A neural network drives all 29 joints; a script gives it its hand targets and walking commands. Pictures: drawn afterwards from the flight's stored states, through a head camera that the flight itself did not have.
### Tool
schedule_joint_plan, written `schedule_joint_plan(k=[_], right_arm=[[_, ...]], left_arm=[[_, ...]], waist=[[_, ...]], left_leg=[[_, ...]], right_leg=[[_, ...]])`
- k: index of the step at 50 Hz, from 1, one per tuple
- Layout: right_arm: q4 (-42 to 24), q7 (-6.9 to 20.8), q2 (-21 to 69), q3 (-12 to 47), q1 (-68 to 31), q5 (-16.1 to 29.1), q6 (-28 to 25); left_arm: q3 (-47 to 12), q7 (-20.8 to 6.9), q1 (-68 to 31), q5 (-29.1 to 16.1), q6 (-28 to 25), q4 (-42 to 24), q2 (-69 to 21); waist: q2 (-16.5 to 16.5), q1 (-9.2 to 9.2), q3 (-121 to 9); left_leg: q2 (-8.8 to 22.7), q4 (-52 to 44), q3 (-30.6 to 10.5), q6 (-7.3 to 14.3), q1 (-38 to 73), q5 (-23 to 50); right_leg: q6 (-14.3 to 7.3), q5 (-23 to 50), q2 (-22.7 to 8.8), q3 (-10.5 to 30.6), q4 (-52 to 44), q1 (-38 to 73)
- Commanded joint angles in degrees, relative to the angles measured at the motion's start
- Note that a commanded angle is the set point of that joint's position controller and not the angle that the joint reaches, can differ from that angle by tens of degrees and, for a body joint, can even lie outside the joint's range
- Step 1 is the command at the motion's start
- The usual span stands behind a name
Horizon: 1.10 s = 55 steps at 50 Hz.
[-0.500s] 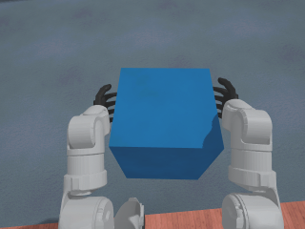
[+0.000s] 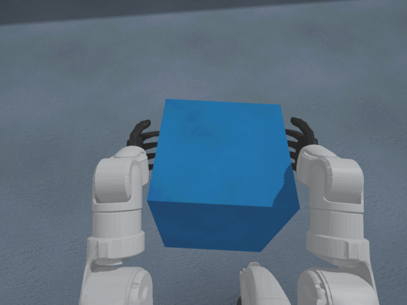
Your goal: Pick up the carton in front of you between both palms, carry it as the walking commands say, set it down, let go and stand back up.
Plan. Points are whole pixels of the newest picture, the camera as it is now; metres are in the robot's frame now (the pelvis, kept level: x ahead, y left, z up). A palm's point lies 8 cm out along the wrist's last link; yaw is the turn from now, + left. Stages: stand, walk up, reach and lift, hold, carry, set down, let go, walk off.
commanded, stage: carry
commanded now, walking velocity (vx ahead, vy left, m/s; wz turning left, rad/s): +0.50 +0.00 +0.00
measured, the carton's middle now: (217, 182) +0.35 -0.01 +0.01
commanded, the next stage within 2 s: none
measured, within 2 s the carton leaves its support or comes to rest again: neither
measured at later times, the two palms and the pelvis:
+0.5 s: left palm (137, 36) +0.69 +0.16 +0.12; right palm (259, 31) +0.71 -0.14 +0.12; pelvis +0.34 -0.01 +0.01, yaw +2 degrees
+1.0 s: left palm out of the picture +0.95 +0.16 +0.10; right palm out of the picture +0.96 -0.14 +0.10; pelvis +0.69 +0.01 +0.01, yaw -1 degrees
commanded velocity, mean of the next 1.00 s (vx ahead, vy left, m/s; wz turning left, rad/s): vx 0.50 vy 0.00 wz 0.00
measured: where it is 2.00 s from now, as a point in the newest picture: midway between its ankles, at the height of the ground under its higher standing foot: (196, 109)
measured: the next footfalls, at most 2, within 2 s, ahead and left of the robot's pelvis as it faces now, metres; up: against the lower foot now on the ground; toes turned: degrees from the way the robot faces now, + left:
right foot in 0.16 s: +0.32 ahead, -0.07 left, +0.00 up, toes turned -4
left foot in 0.62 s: +0.59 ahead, +0.12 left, +0.00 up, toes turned +8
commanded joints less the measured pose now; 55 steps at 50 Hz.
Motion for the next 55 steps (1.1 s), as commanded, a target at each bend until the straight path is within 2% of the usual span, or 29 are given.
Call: schedule_joint_plan(k=[1, 4, 6, 7, 8, 9, 10, 11, 13, 14, 16, 19, 27, 29, 30, 31, 32, 33, 34, 35, 36, 38, 43, 49, 51, 52, 53, 54, 55], right_arm=[[-6.0, 15.3, 62.3, 43.2, -40.0, 27.3, -0.6], [-6.4, 15.0, 60.4, 44.0, -37.2, 26.8, -1.1], [-6.1, 14.8, 59.0, 44.1, -35.2, 26.0, -1.1], [-5.6, 14.8, 58.3, 44.2, -34.7, 25.6, -1.0], [-5.1, 14.9, 57.4, 44.3, -35.1, 25.0, -1.0], [-3.9, 15.0, 58.1, 44.0, -33.9, 24.1, -0.5], [-1.2, 14.9, 57.4, 42.2, -31.0, 23.2, -0.1], [-1.2, 14.7, 57.4, 42.2, -32.0, 22.4, -0.3], [-3.0, 14.1, 59.0, 41.5, -35.6, 21.5, -1.3], [-3.6, 13.6, 59.2, 41.0, -36.2, 20.8, -1.6], [-3.9, 12.8, 59.7, 40.7, -35.3, 20.3, -2.0], [-4.6, 11.7, 59.2, 41.4, -33.8, 19.7, -2.1], [-6.0, 12.1, 58.0, 43.4, -29.6, 20.1, 1.1], [-5.7, 13.1, 58.5, 43.4, -27.9, 20.5, 2.0], [-5.6, 13.7, 58.7, 43.2, -27.0, 20.7, 2.4], [-5.6, 14.2, 58.7, 42.9, -25.8, 20.9, 2.8], [-4.9, 14.3, 57.4, 42.1, -25.7, 19.6, 2.8], [-4.4, 14.4, 58.9, 42.1, -23.4, 19.8, 2.8], [-6.9, 14.6, 60.0, 42.5, -23.1, 19.7, 2.8], [-8.7, 14.9, 62.0, 42.9, -21.8, 20.2, 2.9], [-11.5, 15.1, 63.4, 43.8, -22.1, 20.7, 2.7], [-15.2, 15.7, 64.5, 45.4, -20.5, 21.2, 2.3], [-18.9, 17.2, 62.9, 47.8, -6.5, 20.4, 1.4], [-20.3, 17.5, 57.7, 47.3, 1.3, 19.4, 2.3], [-20.3, 17.2, 56.3, 47.2, 1.6, 19.1, 2.8], [-20.2, 17.1, 55.5, 47.2, 2.1, 18.9, 3.1], [-19.9, 17.0, 54.4, 47.1, 1.7, 18.7, 3.3], [-20.6, 16.9, 54.7, 47.8, 0.4, 19.1, 3.9], [-20.4, 17.1, 54.2, 48.0, 0.1, 19.0, 4.0]], left_arm=[[-40.3, -10.4, -39.6, -22.3, -4.2, -6.2, -59.5], [-41.5, -10.5, -39.0, -22.5, -4.4, -7.9, -57.9], [-41.5, -10.9, -37.3, -22.4, -4.1, -7.7, -55.9], [-41.3, -11.3, -36.7, -22.4, -4.1, -7.5, -55.4], [-40.8, -11.9, -35.5, -22.5, -4.0, -7.1, -54.9], [-40.2, -12.5, -36.0, -22.4, -3.9, -5.8, -53.6], [-39.3, -12.9, -32.2, -22.9, -3.7, -1.4, -53.4], [-40.5, -13.6, -31.7, -23.8, -3.9, -1.4, -55.8], [-43.1, -14.7, -39.7, -27.4, -4.4, -5.0, -60.7], [-44.0, -15.0, -42.8, -29.1, -4.7, -6.7, -62.3], [-44.8, -15.2, -45.8, -31.1, -5.0, -8.9, -63.2], [-44.1, -15.1, -44.1, -31.2, -4.8, -9.5, -62.0], [-39.8, -15.3, -31.7, -25.4, -1.5, -5.8, -56.4], [-39.1, -15.4, -29.1, -24.0, -0.7, -5.4, -56.2], [-39.1, -15.4, -28.1, -23.4, -0.3, -5.5, -56.2], [-39.3, -15.5, -27.9, -22.9, 0.0, -6.1, -55.9], [-39.8, -15.7, -29.1, -23.4, 0.8, -6.9, -57.8], [-39.8, -16.0, -28.3, -23.6, 1.1, -7.6, -57.8], [-40.0, -16.1, -28.8, -23.5, 1.0, -8.3, -59.4], [-40.3, -16.2, -26.7, -23.4, 0.8, -8.8, -60.7], [-40.8, -16.1, -25.2, -23.1, 0.3, -10.2, -61.9], [-42.1, -15.7, -21.4, -21.8, -0.5, -13.1, -63.0], [-45.3, -14.5, -8.0, -18.3, -2.2, -19.0, -60.4], [-47.0, -15.8, -3.1, -21.2, -0.5, -22.3, -57.4], [-46.7, -16.2, -1.9, -21.6, 0.1, -21.7, -56.0], [-46.3, -16.4, -1.2, -21.5, 0.4, -20.9, -55.3], [-45.7, -16.6, 0.0, -21.3, 0.6, -20.0, -54.7], [-44.7, -16.8, 0.0, -20.4, 0.3, -18.3, -53.3], [-44.7, -17.0, 1.2, -20.7, 0.0, -16.6, -54.6]], waist=[[4.7, -1.03, -26.6], [5.5, -1.92, -26.0], [9.2, 2.04, -29.2], [7.9, 5.30, -32.6], [3.6, 8.05, -34.6], [-10.1, 5.15, -39.1], [-15.7, 7.91, -44.9], [-11.5, 8.16, -41.6], [-3.5, 6.14, -32.7], [-1.5, 5.61, -31.4], [-1.9, 4.62, -30.2], [-5.0, 4.97, -29.5], [-9.2, 6.04, -24.2], [-9.1, 3.79, -25.6], [-7.9, 2.85, -28.4], [-3.3, 1.76, -31.8], [9.6, 1.71, -36.8], [14.8, 1.21, -34.2], [10.7, 1.33, -32.0], [4.9, 1.34, -30.3], [2.0, 1.64, -28.1], [4.1, 1.93, -26.9], [8.0, 1.94, -24.5], [9.4, 1.44, -17.8], [8.4, 2.46, -19.0], [6.4, 2.98, -21.6], [3.2, 4.23, -24.9], [-11.6, 4.65, -29.6], [-17.9, 4.31, -27.4]], left_leg=[[11.2, -3.4, -9.5, 2.1, 22.6, 52.8], [9.3, -2.1, -5.5, 0.1, 22.9, 62.9], [10.8, 5.9, -4.0, -2.1, 20.5, 70.3], [10.3, 15.3, -0.8, -3.7, 17.8, 66.9], [8.5, 25.2, -1.1, -4.4, 7.9, 50.2], [2.3, 37.3, -3.3, -6.3, -9.7, -2.0], [-2.3, 54.3, -7.1, -7.2, -21.9, -12.3], [1.0, 55.7, -8.4, -5.5, -26.6, -8.5], [3.8, 48.4, -7.1, -5.1, -28.2, -3.2], [4.7, 44.5, -6.7, -5.2, -25.9, -1.7], [5.8, 36.7, -5.3, -6.0, -23.1, -0.4], [6.3, 24.5, -2.4, -7.3, -23.1, 1.2], [2.7, -2.0, 4.4, -7.4, -16.6, 19.6], [1.1, -9.0, 7.5, -6.5, -4.1, 23.8], [2.2, -9.1, 7.3, -5.6, 7.6, 24.0], [11.4, -7.4, -3.8, -3.7, 20.4, 22.5], [26.3, -6.4, -27.5, 5.6, 35.2, 24.2], [27.9, -10.5, -35.3, 9.5, 36.2, 25.2], [27.0, -10.5, -30.5, 8.7, 34.0, 26.4], [25.6, -11.1, -25.7, 6.4, 30.2, 29.0], [24.3, -12.7, -21.2, 4.0, 25.9, 29.4], [21.7, -15.5, -14.5, 1.5, 21.7, 27.2], [17.9, -16.5, -5.1, 0.3, 22.3, 31.9], [16.6, -15.2, 0.6, -2.1, 20.5, 40.0], [15.7, -7.3, 4.1, -4.0, 18.1, 45.2], [13.7, 0.3, 6.6, -5.5, 13.1, 44.0], [12.6, 10.4, 6.6, -7.2, 3.9, 31.7], [6.7, 28.9, 5.3, -9.8, -12.4, 14.9], [2.6, 38.5, 0.2, -9.2, -24.3, -5.6]], right_leg=[[-0.3, 8.6, 2.8, -5.1, -14.4, -0.1], [-1.8, 18.6, 7.1, -10.7, -31.6, 10.8], [-3.4, 21.4, 8.6, -10.2, -36.1, 25.3], [-3.8, 25.6, 7.6, -9.8, -41.2, 36.3], [-4.3, 26.9, 2.0, -4.2, -40.0, 48.8], [-11.1, 51.1, -15.3, 17.5, -30.6, 66.0], [-21.2, 32.7, -20.8, 35.7, -36.3, 73.3], [-19.6, 24.4, -17.8, 33.7, -39.4, 70.1], [-14.2, 26.5, -14.5, 23.9, -42.1, 59.5], [-13.2, 24.2, -13.7, 21.7, -43.2, 55.1], [-11.3, 22.2, -12.4, 17.7, -45.7, 51.2], [-11.6, 31.3, -11.7, 11.6, -46.9, 51.7], [-6.0, 45.9, -6.7, -1.1, -43.2, 55.4], [-3.5, 49.4, -5.9, -4.5, -35.6, 51.6], [-1.8, 44.6, -5.2, -5.9, -29.7, 45.0], [-0.1, 26.7, -4.2, -5.7, -19.7, 34.3], [2.0, 7.4, 1.6, -4.4, -4.1, 16.4], [1.6, -12.1, 5.6, -1.1, 5.0, 4.6], [0.6, -12.0, 2.4, 1.7, 8.6, 1.6], [0.3, -8.8, -0.2, 2.5, 6.0, 2.1], [0.5, -5.2, -2.2, 2.7, 1.3, 3.6], [1.5, -2.2, -2.5, 0.9, -7.1, 7.7], [3.5, 4.0, -1.0, -4.6, -22.4, 8.6], [1.7, 14.5, 0.9, -9.6, -37.0, 15.1], [0.5, 15.5, 2.9, -12.6, -41.4, 25.0], [0.2, 12.4, 4.4, -14.1, -41.4, 35.6], [-0.7, 8.1, -1.5, -6.3, -40.9, 47.5], [-8.6, 0.0, -17.7, 20.6, -45.8, 60.0], [-12.7, 6.2, -21.7, 31.4, -51.2, 61.5]])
